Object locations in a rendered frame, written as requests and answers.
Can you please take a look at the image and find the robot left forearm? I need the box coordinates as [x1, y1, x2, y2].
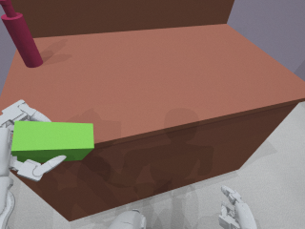
[0, 177, 15, 229]

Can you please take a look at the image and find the right robot hand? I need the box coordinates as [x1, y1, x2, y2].
[218, 185, 257, 229]

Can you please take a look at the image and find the table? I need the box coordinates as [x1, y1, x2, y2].
[0, 0, 305, 221]

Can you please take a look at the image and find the sponge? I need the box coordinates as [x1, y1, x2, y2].
[11, 120, 94, 163]

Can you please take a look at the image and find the left robot thigh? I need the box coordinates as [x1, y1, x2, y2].
[108, 211, 147, 229]

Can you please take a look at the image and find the left robot hand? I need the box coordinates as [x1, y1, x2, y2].
[0, 99, 66, 182]

